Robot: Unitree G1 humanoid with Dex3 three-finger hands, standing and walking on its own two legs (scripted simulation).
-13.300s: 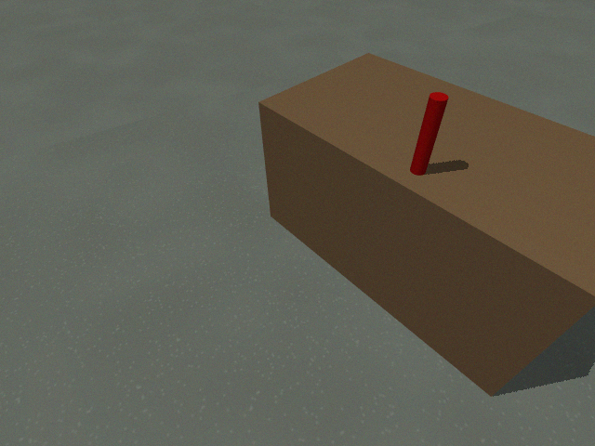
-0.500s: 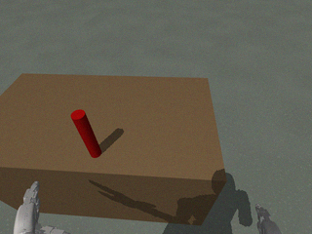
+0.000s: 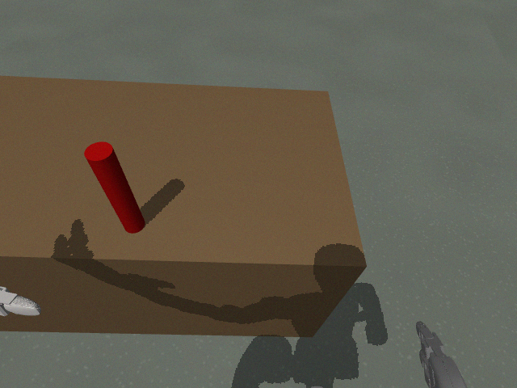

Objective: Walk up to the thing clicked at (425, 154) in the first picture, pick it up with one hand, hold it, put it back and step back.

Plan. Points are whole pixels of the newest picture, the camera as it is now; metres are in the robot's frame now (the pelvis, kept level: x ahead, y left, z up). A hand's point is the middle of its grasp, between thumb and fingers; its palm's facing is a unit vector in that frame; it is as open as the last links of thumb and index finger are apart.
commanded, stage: go down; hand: left
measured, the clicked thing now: (119, 193) +0.48 +0.28 -0.02
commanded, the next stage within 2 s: none
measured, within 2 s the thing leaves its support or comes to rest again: neither
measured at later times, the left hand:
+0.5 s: hand out of the picture +0.35 +0.42 +0.06, palm faces +0.36 -0.93 +0.01, open 17.7 cm
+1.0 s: hand out of the picture +0.37 +0.44 +0.07, palm faces +0.39 -0.92 +0.03, open 17.7 cm
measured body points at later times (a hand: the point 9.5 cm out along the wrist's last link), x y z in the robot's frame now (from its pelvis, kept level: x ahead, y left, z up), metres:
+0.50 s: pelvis +0.01 +0.00 -0.02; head +0.09 +0.05 +0.42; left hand +0.33 +0.47 +0.06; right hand +0.16 -0.24 -0.06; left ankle +0.01 +0.11 -0.70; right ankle +0.03 -0.15 -0.70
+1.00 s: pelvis +0.01 +0.00 -0.03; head +0.10 +0.06 +0.41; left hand +0.34 +0.49 +0.08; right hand +0.17 -0.24 -0.05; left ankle +0.01 +0.11 -0.70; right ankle +0.03 -0.15 -0.70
